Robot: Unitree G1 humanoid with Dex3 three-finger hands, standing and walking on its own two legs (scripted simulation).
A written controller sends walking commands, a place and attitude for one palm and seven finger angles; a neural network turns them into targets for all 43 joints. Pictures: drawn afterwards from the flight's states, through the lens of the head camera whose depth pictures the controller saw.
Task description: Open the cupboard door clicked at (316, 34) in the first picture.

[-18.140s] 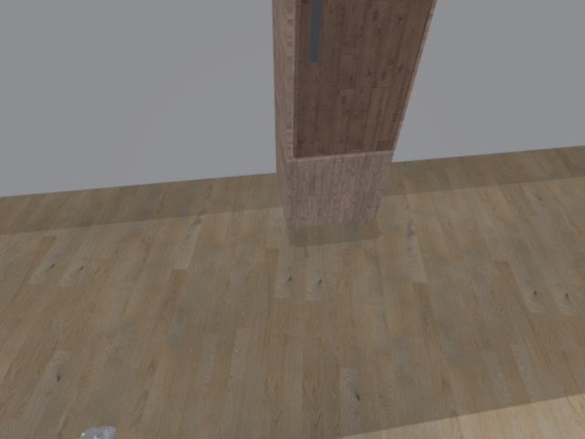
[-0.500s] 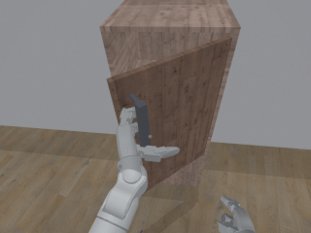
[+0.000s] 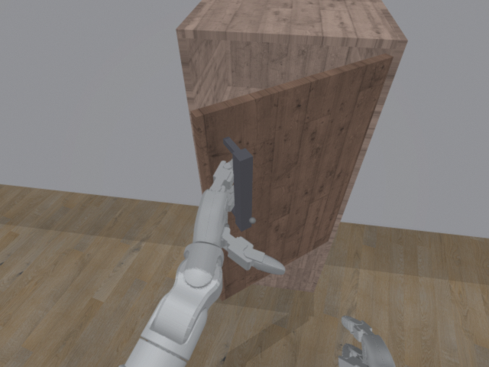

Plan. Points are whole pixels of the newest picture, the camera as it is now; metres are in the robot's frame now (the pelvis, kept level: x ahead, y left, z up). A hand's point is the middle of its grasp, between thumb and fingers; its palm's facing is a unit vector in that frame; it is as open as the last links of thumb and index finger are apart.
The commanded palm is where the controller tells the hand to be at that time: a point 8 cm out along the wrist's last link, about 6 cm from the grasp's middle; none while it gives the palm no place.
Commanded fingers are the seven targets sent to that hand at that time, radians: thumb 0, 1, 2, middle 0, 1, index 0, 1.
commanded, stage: slide the hand sideways off the handle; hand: left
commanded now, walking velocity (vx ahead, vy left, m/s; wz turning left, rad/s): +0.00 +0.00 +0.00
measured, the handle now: (236, 186) +0.37 +0.05 +0.13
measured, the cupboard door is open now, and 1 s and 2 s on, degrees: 39 40 40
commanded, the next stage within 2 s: draw the hand back to the body in 1.06 s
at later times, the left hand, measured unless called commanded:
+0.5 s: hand (233, 243) +0.26 +0.05 +0.12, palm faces -0.11 -0.99 -0.01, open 16.2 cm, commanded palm +0.23 +0.10 +0.12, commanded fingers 0.00 -0.50 0.30 -0.15 -0.30 -0.15 -0.30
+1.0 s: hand (189, 265) +0.23 +0.10 +0.12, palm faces -0.06 -1.00 -0.03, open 16.3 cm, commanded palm +0.19 +0.15 +0.12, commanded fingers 0.00 -0.50 0.30 -0.15 -0.30 -0.15 -0.30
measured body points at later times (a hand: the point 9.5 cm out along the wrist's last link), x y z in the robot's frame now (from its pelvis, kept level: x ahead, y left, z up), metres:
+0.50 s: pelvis +0.02 -0.01 +0.00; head +0.01 -0.02 +0.45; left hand +0.26 +0.10 +0.12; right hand +0.22 -0.21 -0.07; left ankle -0.01 +0.11 -0.73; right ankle +0.04 -0.12 -0.73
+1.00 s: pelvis +0.03 -0.01 +0.00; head +0.02 -0.03 +0.45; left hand +0.22 +0.16 +0.12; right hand +0.21 -0.23 -0.07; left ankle -0.01 +0.11 -0.73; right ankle +0.04 -0.12 -0.73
